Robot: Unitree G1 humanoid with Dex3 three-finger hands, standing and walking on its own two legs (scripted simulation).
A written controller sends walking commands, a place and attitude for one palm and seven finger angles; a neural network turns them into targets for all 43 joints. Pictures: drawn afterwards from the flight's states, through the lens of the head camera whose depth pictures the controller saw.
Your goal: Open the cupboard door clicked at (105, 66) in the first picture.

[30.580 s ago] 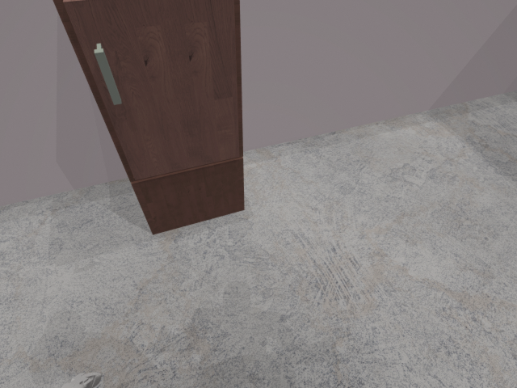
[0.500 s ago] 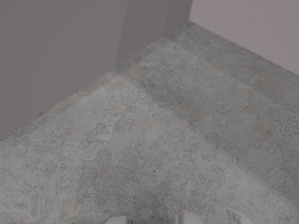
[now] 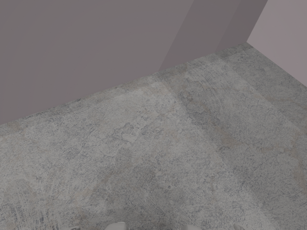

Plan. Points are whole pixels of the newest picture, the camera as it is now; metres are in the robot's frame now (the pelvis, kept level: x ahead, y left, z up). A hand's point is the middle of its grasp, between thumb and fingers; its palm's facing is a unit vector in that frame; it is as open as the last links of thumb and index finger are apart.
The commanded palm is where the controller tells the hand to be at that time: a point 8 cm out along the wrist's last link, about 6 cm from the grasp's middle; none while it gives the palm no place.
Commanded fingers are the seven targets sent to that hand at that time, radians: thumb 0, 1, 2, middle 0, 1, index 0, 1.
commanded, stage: turn to face it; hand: left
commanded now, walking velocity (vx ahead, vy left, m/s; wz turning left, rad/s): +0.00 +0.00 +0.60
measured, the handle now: out of the picture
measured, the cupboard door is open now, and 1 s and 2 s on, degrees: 44 44 44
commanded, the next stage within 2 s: none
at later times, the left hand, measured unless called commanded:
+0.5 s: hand out of the picture +0.03 +0.16 -0.14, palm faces +0.31 -0.92 -0.24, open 7.4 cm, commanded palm none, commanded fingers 0.00 0.90 0.90 -0.20 -0.30 -0.20 -0.30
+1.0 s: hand out of the picture -0.01 +0.15 -0.14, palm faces +0.58 -0.76 -0.28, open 7.4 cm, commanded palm none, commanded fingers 0.00 0.90 0.90 -0.20 -0.30 -0.20 -0.30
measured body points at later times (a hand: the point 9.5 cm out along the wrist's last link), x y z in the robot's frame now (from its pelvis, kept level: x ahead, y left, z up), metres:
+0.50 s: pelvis +0.02 -0.04 +0.02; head +0.07 -0.03 +0.46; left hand +0.01 +0.21 -0.13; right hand +0.19 -0.26 -0.13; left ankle -0.01 +0.08 -0.69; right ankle +0.02 -0.16 -0.72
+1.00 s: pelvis +0.05 -0.06 +0.02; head +0.10 -0.04 +0.46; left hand -0.04 +0.19 -0.12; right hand +0.27 -0.22 -0.13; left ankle -0.04 +0.04 -0.65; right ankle +0.11 -0.16 -0.72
